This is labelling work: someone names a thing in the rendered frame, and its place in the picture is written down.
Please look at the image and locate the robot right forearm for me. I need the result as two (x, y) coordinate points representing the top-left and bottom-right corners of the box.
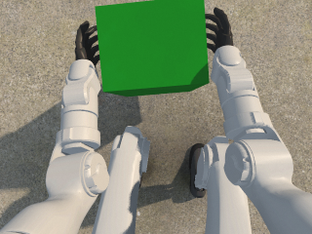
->
(211, 45), (293, 170)

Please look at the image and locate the left robot hand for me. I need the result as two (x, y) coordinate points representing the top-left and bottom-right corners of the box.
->
(74, 20), (100, 68)

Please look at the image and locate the robot left forearm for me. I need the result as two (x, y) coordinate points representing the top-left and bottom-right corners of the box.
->
(45, 59), (101, 190)

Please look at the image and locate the robot right upper arm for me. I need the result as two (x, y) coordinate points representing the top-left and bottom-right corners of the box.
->
(223, 138), (312, 234)

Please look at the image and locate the robot left upper arm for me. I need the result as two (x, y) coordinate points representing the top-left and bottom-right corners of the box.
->
(0, 150), (110, 234)

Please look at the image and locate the carton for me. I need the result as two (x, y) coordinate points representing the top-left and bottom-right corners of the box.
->
(95, 0), (210, 97)

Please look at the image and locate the left robot thigh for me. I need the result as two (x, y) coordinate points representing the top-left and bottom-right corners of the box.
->
(92, 132), (151, 234)

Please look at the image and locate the right robot hand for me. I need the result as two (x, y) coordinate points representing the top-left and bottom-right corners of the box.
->
(205, 7), (234, 53)

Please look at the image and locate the robot left shin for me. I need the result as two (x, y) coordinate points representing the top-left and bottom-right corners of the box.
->
(110, 126), (144, 157)

